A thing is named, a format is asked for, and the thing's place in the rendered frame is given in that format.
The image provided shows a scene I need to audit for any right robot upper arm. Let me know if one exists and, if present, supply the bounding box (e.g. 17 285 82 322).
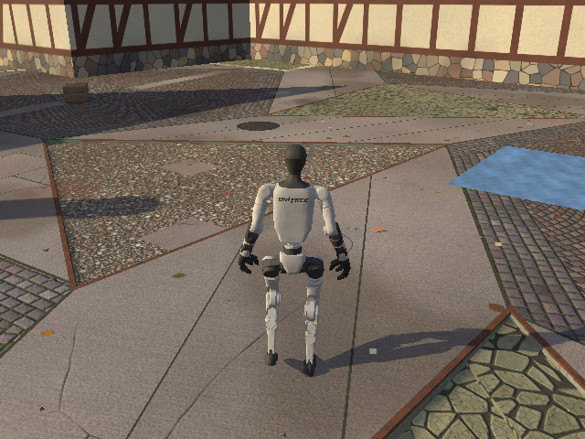
314 185 338 236

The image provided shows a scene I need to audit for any left robot hand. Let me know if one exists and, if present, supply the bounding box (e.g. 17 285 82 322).
238 254 259 274

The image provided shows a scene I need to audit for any left robot upper arm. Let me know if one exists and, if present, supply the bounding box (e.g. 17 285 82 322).
250 184 275 234

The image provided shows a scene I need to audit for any robot right thigh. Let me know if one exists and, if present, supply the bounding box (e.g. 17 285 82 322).
303 255 324 321

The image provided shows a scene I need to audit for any robot left forearm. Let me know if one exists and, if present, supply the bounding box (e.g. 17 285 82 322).
240 220 259 257

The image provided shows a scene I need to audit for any robot right forearm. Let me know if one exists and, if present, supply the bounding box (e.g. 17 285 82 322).
329 222 348 261

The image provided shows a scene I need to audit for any robot left shin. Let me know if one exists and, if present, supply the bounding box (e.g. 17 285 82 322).
265 292 279 354

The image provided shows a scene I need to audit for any right robot hand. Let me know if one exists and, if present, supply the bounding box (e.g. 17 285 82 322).
329 258 351 280

